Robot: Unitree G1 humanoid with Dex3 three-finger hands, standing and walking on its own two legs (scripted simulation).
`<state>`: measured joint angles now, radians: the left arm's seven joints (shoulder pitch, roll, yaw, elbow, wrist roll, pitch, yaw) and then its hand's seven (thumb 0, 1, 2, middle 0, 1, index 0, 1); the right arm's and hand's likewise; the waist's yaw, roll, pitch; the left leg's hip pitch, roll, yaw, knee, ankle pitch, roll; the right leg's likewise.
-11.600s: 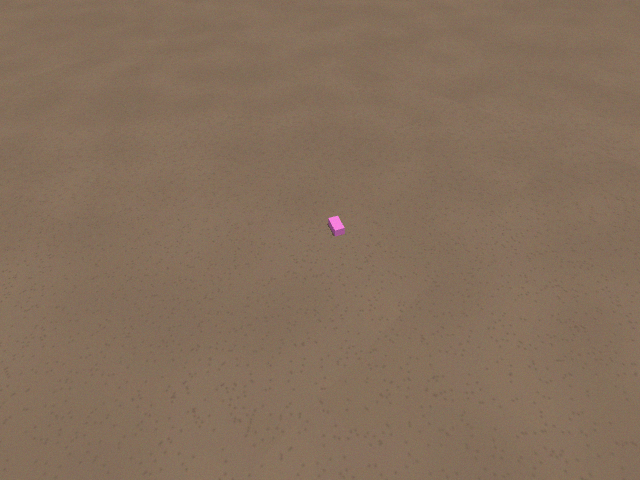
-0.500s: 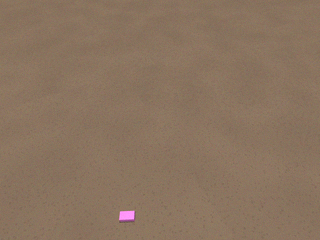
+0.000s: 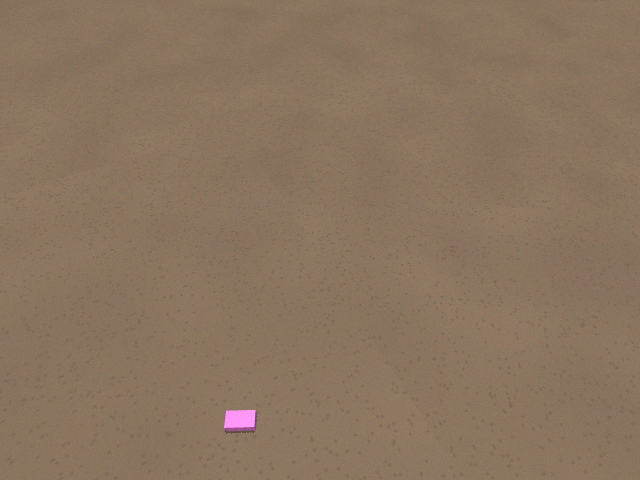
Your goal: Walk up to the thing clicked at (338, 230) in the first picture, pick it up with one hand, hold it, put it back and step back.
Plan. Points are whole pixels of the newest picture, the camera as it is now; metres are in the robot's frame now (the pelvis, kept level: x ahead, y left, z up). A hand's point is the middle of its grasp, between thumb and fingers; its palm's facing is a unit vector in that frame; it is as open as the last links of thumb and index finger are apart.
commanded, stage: walk up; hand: left
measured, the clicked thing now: (241, 420) +0.40 +0.24 -0.75
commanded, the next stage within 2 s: stand in 1.32 s
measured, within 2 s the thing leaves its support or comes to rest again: neither
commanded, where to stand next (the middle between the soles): +0.02 +0.00 m, yaw +0 degrees
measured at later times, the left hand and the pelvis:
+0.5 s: hand out of the picture +0.09 +0.24 -0.14, palm faces +0.01 -0.94 -0.33, open 7.4 cm; pelvis +0.01 -0.01 +0.01, yaw +1 degrees
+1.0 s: hand out of the picture +0.08 +0.25 -0.14, palm faces +0.01 -0.94 -0.35, open 7.4 cm; pelvis +0.00 -0.01 +0.02, yaw +0 degrees
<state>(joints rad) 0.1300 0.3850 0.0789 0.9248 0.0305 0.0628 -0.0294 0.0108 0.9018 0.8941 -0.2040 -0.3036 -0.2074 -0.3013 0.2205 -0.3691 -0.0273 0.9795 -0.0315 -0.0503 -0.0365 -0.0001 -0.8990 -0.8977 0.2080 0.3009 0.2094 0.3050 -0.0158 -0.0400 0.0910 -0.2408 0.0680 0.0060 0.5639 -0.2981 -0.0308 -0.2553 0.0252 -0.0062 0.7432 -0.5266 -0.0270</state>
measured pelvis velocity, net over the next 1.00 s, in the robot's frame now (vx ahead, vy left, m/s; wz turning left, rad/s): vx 0.00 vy -0.01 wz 0.00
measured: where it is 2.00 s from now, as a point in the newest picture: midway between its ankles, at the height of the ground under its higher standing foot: outside the picture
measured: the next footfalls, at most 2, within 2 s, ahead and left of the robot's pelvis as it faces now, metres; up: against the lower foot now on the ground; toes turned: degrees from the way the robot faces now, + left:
none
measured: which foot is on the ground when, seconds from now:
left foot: down 0.00-1.00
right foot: down 0.00-1.00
